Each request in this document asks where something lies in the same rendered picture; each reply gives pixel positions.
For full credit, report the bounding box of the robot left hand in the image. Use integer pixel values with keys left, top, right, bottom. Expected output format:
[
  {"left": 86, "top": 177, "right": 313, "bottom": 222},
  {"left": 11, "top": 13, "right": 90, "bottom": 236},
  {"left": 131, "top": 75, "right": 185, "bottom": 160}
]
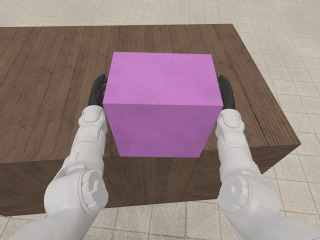
[{"left": 88, "top": 74, "right": 108, "bottom": 109}]

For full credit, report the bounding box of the left robot forearm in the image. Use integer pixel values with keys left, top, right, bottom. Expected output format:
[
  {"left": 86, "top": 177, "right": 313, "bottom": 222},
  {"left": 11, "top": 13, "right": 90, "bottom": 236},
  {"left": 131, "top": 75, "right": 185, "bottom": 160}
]
[{"left": 44, "top": 105, "right": 108, "bottom": 213}]

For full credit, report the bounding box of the robot right upper arm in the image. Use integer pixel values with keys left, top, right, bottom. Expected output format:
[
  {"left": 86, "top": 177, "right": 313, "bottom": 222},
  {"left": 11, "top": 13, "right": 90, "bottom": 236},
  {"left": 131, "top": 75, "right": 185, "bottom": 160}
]
[{"left": 217, "top": 174, "right": 320, "bottom": 240}]

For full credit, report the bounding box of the right robot forearm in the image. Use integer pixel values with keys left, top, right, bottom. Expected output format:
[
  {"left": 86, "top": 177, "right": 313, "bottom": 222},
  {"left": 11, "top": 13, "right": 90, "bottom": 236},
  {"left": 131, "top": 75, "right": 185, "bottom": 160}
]
[{"left": 215, "top": 109, "right": 271, "bottom": 188}]

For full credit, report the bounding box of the robot left upper arm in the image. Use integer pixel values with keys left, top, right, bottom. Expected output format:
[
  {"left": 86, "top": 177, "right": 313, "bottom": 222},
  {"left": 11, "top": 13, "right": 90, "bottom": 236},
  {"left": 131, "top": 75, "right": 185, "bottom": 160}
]
[{"left": 8, "top": 169, "right": 109, "bottom": 240}]

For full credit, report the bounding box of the robot right hand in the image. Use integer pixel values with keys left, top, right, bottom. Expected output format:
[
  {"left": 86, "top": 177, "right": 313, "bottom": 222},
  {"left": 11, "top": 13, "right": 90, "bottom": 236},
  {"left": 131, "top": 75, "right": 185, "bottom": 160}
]
[{"left": 217, "top": 74, "right": 236, "bottom": 111}]

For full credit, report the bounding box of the carton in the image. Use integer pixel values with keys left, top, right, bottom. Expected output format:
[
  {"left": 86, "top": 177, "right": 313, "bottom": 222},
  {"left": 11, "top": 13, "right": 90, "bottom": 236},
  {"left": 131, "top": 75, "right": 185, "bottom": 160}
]
[{"left": 102, "top": 52, "right": 224, "bottom": 158}]

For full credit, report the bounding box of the pedestal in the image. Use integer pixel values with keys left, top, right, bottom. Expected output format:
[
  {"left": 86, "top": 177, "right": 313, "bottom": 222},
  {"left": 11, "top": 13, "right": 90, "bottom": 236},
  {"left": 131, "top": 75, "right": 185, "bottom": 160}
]
[{"left": 0, "top": 23, "right": 301, "bottom": 217}]

